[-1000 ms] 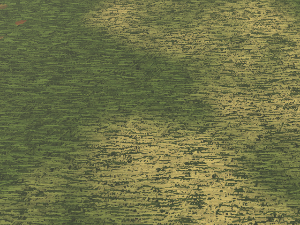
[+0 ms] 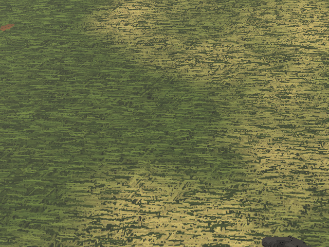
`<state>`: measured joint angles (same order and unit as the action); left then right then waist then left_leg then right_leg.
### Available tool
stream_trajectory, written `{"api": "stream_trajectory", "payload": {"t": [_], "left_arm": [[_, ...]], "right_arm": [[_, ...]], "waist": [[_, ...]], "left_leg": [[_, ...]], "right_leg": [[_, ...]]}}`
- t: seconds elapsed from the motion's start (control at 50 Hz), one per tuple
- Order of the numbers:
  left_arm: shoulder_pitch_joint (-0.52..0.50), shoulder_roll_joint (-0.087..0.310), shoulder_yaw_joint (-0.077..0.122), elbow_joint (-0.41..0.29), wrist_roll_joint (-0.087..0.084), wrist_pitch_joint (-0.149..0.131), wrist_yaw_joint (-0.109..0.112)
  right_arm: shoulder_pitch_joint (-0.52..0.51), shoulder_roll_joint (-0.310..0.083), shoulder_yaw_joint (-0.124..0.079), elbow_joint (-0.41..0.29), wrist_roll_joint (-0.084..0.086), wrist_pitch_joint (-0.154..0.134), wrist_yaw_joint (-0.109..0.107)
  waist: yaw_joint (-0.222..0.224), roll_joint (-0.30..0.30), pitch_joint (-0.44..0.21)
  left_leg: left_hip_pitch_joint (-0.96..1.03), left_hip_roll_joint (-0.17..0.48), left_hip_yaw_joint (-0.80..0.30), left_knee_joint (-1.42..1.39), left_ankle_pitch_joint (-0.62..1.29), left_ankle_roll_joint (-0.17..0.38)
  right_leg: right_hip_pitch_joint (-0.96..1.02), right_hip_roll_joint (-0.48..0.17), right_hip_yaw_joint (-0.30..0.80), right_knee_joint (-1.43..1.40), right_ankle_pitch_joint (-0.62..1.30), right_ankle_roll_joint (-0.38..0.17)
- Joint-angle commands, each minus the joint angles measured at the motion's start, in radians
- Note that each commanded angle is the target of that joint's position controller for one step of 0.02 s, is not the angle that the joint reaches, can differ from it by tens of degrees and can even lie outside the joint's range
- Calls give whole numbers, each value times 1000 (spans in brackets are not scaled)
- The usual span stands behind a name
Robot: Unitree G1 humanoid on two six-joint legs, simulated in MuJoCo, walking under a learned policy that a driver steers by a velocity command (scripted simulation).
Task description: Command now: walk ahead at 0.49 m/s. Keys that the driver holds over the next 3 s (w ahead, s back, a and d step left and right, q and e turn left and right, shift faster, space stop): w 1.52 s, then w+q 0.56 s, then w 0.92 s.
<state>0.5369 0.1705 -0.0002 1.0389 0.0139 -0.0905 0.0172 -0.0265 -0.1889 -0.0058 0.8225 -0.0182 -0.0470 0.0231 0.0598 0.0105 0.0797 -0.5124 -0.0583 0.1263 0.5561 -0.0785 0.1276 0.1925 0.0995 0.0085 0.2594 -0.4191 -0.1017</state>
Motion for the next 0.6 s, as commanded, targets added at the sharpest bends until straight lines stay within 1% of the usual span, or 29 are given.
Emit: {"api": "stream_trajectory", "payload": {"t": [0.02,0.04,0.06,0.08,0.1,0.12,0.14,0.16,0.18,0.2,0.22,0.24,0.28,0.36,0.4,0.44,0.48,0.5,0.52,0.54,0.56,0.58,0.6], "left_arm": [[-72,175,32,-64,-1,-6,2],[-3,70,14,-81,-4,-5,-6],[52,119,32,-68,-8,1,-11],[-46,161,40,-96,5,1,-10],[-120,160,42,-111,9,-2,-17],[-136,139,42,-111,12,3,-20],[-128,119,40,-109,21,15,-25],[-111,88,34,-102,25,27,-32],[-116,77,33,-104,25,34,-37],[-138,76,34,-112,26,40,-40],[-182,80,34,-127,25,45,-43],[-235,86,35,-145,24,48,-44],[-340,96,35,-178,20,51,-46],[-490,82,26,-220,8,49,-49],[-550,81,23,-235,6,49,-48],[-602,85,22,-252,6,46,-47],[-635,91,23,-269,6,39,-46],[-632,97,26,-273,6,35,-45],[-602,102,29,-266,6,30,-43],[-532,113,36,-245,7,25,-37],[-400,130,48,-201,9,17,-29],[-221,167,66,-142,22,7,-18],[-55,263,93,-115,51,0,-5]], "right_arm": [[479,-198,-72,101,-17,-14,-36],[525,-266,-86,104,-36,-14,-36],[470,-240,-87,107,-4,-7,-21],[346,-184,-76,85,16,-8,-15],[288,-127,-63,77,17,-17,-9],[276,-92,-53,89,7,-27,-8],[293,-73,-44,107,5,-39,-13],[311,-68,-40,126,5,-48,-16],[342,-77,-40,142,7,-58,-17],[366,-91,-42,156,9,-65,-16],[384,-106,-44,166,11,-67,-16],[403,-115,-44,172,11,-67,-15],[446,-115,-41,184,13,-64,-15],[531,-110,-32,207,13,-61,-19],[569,-110,-29,220,9,-59,-25],[598,-113,-27,231,2,-55,-30],[607,-123,-29,242,-7,-52,-37],[600,-129,-31,245,-9,-51,-40],[578,-135,-32,244,-9,-50,-43],[558,-145,-34,243,-9,-50,-45],[543,-153,-36,245,-6,-48,-43],[524,-149,-33,236,2,-48,-41],[535,-91,-17,193,25,-52,-35]], "waist": [[-266,-51,-232],[-201,135,-309],[-156,144,-316],[-116,46,-141],[-102,-2,-51],[-64,-45,-5],[-37,-42,-2],[-19,-25,-10],[-15,-13,-11],[-13,-3,-6],[-16,7,5],[-26,12,17],[-52,16,33],[-102,41,26],[-124,51,27],[-139,56,30],[-138,62,36],[-127,64,36],[-102,68,26],[-68,76,-8],[-13,70,-72],[61,47,-166],[97,-78,-307]], "left_leg": [[602,102,-157,-79,-103,89],[790,374,-544,-94,-158,181],[795,450,-873,-262,-302,286],[638,415,-731,-330,-401,249],[498,376,-627,-375,-349,221],[400,335,-540,-399,-242,183],[336,299,-467,-409,-146,155],[305,276,-409,-421,-86,138],[294,264,-373,-427,-20,135],[289,253,-337,-436,14,131],[290,243,-309,-451,24,125],[299,234,-288,-464,34,117],[339,215,-254,-469,106,93],[426,195,-205,-444,232,45],[491,203,-199,-428,277,44],[569,224,-202,-397,329,55],[635,255,-207,-363,388,71],[655,268,-205,-338,440,71],[655,272,-192,-296,540,63],[645,269,-179,-221,676,50],[627,252,-162,-81,756,36],[505,216,-132,117,648,17],[225,142,-82,444,265,-15]], "right_leg": [[-296,-228,18,630,1006,-5],[-568,-75,-46,999,149,8],[-774,0,45,1186,-71,3],[-840,-83,68,1138,42,-12],[-817,-110,56,1089,100,-12],[-770,-140,58,1031,123,-7],[-714,-161,60,981,131,5],[-677,-171,52,945,137,17],[-674,-174,38,919,145,27],[-692,-184,25,890,164,35],[-727,-196,12,855,200,44],[-766,-207,-1,815,242,52],[-833,-217,-24,718,325,66],[-839,-192,-64,521,440,79],[-845,-175,-76,451,453,75],[-857,-158,-83,398,425,66],[-857,-146,-83,356,369,48],[-835,-138,-84,333,331,34],[-772,-119,-91,304,289,16],[-665,-87,-102,278,250,-3],[-511,-55,-113,229,255,-27],[-264,-87,-76,196,293,-61],[38,-347,230,188,196,-136]]}}
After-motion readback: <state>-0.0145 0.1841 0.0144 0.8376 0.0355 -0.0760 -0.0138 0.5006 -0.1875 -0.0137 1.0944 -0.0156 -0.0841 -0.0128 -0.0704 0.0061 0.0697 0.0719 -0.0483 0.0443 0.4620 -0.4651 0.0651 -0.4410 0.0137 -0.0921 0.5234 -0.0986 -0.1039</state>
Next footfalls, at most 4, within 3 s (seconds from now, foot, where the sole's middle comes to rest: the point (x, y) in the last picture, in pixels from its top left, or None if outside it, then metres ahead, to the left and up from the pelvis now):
0.02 left None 0.18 0.05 -0.76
0.58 right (213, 235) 0.49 -0.11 -0.76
1.14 left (172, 165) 0.78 0.06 -0.76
1.72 right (209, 114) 1.09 -0.12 -0.76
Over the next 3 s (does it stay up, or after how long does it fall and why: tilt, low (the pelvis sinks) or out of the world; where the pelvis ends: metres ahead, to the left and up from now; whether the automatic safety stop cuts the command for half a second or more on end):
stays up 1.56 0.14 0.02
